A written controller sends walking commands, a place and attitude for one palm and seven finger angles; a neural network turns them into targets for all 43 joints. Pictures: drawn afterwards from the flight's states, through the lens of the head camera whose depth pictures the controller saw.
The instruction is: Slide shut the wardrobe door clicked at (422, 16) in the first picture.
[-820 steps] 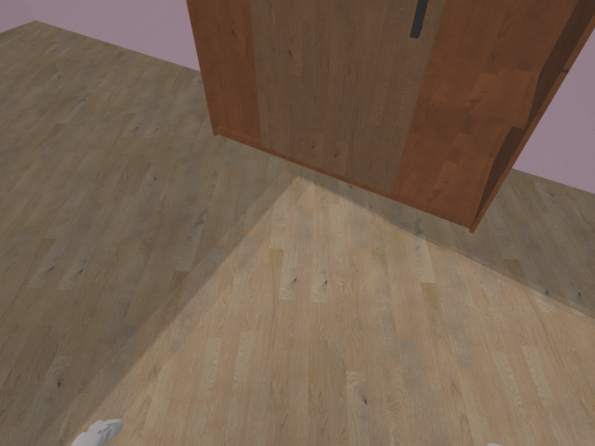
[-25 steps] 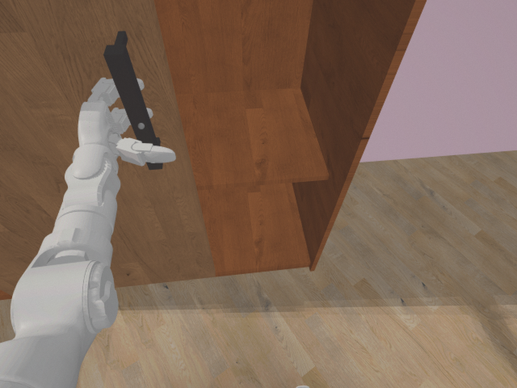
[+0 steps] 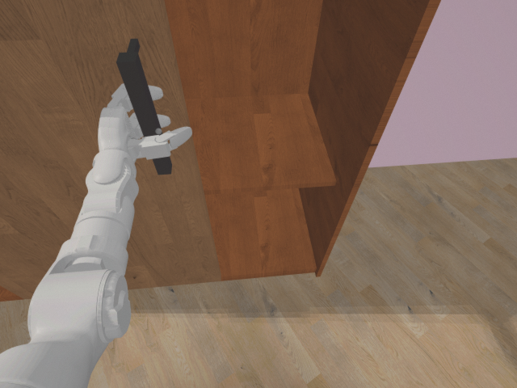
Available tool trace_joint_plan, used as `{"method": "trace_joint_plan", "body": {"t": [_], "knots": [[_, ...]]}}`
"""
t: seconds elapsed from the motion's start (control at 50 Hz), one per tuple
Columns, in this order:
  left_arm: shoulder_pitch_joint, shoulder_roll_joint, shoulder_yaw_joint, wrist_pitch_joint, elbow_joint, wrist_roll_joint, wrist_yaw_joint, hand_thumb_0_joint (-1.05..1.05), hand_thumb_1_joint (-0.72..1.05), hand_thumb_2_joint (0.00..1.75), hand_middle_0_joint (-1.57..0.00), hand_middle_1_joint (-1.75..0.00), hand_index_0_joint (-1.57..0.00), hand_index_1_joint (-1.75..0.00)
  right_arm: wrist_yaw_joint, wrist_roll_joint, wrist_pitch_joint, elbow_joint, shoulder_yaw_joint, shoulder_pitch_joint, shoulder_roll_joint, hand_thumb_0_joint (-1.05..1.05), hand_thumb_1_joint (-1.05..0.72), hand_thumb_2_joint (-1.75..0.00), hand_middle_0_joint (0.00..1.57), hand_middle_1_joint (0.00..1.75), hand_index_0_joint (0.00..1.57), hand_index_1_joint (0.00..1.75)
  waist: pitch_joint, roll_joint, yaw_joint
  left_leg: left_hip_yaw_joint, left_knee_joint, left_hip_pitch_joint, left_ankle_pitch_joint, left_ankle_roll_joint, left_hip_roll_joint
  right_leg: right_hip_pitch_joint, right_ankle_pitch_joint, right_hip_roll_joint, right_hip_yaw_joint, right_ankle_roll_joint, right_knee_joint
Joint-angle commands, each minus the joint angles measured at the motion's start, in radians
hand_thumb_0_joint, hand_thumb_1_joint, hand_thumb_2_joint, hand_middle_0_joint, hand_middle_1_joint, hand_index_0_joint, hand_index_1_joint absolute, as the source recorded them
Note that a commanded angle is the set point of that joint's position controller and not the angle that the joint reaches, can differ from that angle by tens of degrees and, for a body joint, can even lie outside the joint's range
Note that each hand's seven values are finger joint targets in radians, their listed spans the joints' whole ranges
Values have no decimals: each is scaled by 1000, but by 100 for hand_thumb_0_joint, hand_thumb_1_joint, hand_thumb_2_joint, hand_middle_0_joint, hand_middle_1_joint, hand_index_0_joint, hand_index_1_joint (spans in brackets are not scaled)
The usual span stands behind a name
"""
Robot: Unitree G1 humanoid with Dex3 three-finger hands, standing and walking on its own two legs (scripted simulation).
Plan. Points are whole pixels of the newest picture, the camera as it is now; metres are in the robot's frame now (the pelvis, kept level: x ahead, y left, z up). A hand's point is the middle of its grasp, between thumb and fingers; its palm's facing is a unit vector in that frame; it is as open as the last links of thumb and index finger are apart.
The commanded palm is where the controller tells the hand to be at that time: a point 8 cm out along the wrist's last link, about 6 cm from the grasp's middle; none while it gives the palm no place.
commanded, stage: grip the handle and tug to test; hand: left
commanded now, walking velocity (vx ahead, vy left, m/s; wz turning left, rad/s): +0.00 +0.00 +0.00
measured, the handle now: (151, 114) +0.53 +0.17 +0.13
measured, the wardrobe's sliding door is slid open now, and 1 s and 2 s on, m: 0.38 0.38 0.38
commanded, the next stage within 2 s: tug the door sideways, standing still in 1.00 s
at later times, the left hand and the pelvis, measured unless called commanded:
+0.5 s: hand (160, 132) +0.47 +0.14 +0.14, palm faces +0.09 -1.00 -0.01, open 5.9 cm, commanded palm +0.44 +0.19 +0.13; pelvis -0.01 -0.02 +0.00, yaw +1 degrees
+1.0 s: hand (160, 132) +0.47 +0.14 +0.14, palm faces +0.09 -1.00 -0.01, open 5.9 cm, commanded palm +0.42 +0.19 +0.13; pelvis +0.00 -0.01 +0.00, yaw -1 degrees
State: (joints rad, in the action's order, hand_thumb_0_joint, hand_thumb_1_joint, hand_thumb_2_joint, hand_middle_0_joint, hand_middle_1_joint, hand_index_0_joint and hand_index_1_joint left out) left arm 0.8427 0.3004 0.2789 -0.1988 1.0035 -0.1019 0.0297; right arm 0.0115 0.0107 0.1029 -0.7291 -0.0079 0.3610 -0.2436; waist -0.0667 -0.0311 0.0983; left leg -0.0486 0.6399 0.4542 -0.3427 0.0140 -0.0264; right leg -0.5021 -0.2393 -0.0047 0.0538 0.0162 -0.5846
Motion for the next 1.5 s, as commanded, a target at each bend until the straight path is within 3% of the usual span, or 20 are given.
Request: {"method": "trace_joint_plan", "body": {"t": [0.0,0.16,0.18,0.3,0.38,0.4,0.52,0.58,0.6,0.66,0.78,0.84,0.88,0.96,1.08,1.12,1.14,1.28,1.38,1.48], "knots": [[477,212,6,-83,-263,6,2,0,53,74,-41,-135,-41,-135,11,7,27,85,56,61,-156,0,-90,-90,20,30,20,30,-384,-24,-3,55,-60,-156,364,-12,23,222,340,-33,-31,9,33],[522,166,-28,-57,-227,-21,15,0,90,90,-45,-140,-45,-140,17,12,31,73,52,50,-155,0,-90,-90,20,30,20,30,-342,11,20,61,-70,-141,277,-5,28,205,281,-33,-29,7,59],[518,212,7,-60,-203,-15,12,0,90,90,-45,-140,-45,-140,21,11,28,67,53,58,-161,0,-90,-90,20,30,20,30,-336,14,13,59,-71,-126,264,-4,29,209,270,-33,-33,9,58],[538,208,-4,-86,-199,-13,15,0,90,90,-45,-140,-45,-140,19,10,34,70,49,53,-157,0,-90,-90,20,30,20,30,-356,5,18,53,-66,-112,252,0,34,223,282,-27,-44,4,54],[553,271,34,-93,-172,3,17,0,90,90,-45,-140,-45,-140,21,10,29,65,51,60,-165,0,-90,-90,20,30,20,30,-348,42,18,48,-63,-69,221,6,37,250,275,-22,-60,2,54],[558,236,6,-91,-175,-2,23,0,90,90,-45,-140,-45,-140,20,10,32,71,49,56,-160,0,-90,-90,20,30,20,30,-350,28,24,46,-64,-71,216,6,37,248,274,-20,-62,0,56],[548,275,36,-94,-155,-2,31,0,90,90,-45,-140,-45,-140,23,12,33,74,47,57,-162,0,-90,-90,20,30,20,30,-352,15,15,49,-62,-59,192,4,36,240,242,-21,-62,2,56],[592,230,-9,-98,-176,2,32,0,90,90,-45,-140,-45,-140,22,10,38,70,48,61,-160,0,-90,-90,20,30,20,30,-352,-10,30,52,-62,-83,193,4,37,214,235,-23,-59,3,58],[546,262,32,-100,-176,-4,29,0,90,90,-45,-140,-45,-140,20,9,39,73,52,65,-163,0,-90,-90,20,30,20,30,-383,5,12,53,-60,-80,206,3,35,235,247,-24,-57,4,52],[512,237,13,-92,-171,-9,35,0,90,90,-45,-140,-45,-140,19,13,39,83,49,54,-161,0,-90,-90,20,30,20,30,-359,38,16,46,-62,-61,188,6,35,243,241,-24,-60,1,57],[429,262,41,-79,-211,-11,37,0,90,90,-45,-140,-45,-140,19,15,33,96,55,51,-167,0,-90,-90,20,30,20,30,-388,19,-12,41,-67,-81,236,5,33,272,283,-25,-58,6,51],[387,201,3,-70,-279,-22,36,0,90,90,-45,-140,-45,-140,14,17,36,108,55,41,-157,0,-90,-90,20,30,20,30,-395,8,-15,40,-69,-115,280,2,31,276,320,-29,-48,8,51],[310,212,21,-62,-318,-24,31,0,90,90,-45,-140,-45,-140,12,18,34,119,59,33,-160,0,-90,-90,20,30,20,30,-410,-1,-41,41,-73,-135,324,-1,31,293,346,-33,-42,12,49],[246,162,-10,-28,-391,-36,26,0,90,90,-45,-140,-45,-140,10,22,28,135,61,13,-155,0,-90,-90,20,30,20,30,-374,32,-39,33,-85,-145,355,0,24,305,378,-35,-34,8,59],[187,143,-17,25,-471,-26,7,0,90,90,-45,-140,-45,-140,14,22,13,135,67,4,-151,0,-90,-90,20,30,20,30,-370,-10,-53,31,-85,-216,508,-6,17,310,454,-34,-28,9,64],[350,95,-76,42,-455,-24,-3,0,90,90,-45,-140,-45,-140,18,22,9,109,64,9,-144,0,-90,-90,20,30,20,30,-321,-22,-2,41,-76,-231,506,-9,12,248,441,-34,-25,3,71],[405,127,-54,49,-400,-15,-13,0,90,90,-45,-140,-45,-140,22,20,4,89,65,23,-151,0,-90,-90,20,30,20,30,-290,29,13,51,-78,-205,461,-10,12,229,412,-34,-20,2,70],[511,-1,-146,25,-351,0,-41,0,90,90,-45,-140,-45,-140,13,5,11,56,67,45,-137,0,-90,-90,20,30,20,30,-385,-30,29,80,-49,-308,568,-36,11,160,388,-35,-8,3,50],[569,-78,-207,-14,-310,-4,-46,0,90,90,-45,-140,-45,-140,-1,2,25,41,67,41,-138,0,-90,-90,20,30,20,30,-380,16,46,95,-44,-292,489,-35,17,132,336,-38,-2,5,43],[630,-139,-261,-52,-300,-3,-50,0,90,90,-45,-140,-45,-140,-9,-1,48,30,66,38,-134,0,-90,-90,20,30,20,30,-380,-20,59,106,-43,-295,422,-36,20,99,284,-38,2,8,36]]}}
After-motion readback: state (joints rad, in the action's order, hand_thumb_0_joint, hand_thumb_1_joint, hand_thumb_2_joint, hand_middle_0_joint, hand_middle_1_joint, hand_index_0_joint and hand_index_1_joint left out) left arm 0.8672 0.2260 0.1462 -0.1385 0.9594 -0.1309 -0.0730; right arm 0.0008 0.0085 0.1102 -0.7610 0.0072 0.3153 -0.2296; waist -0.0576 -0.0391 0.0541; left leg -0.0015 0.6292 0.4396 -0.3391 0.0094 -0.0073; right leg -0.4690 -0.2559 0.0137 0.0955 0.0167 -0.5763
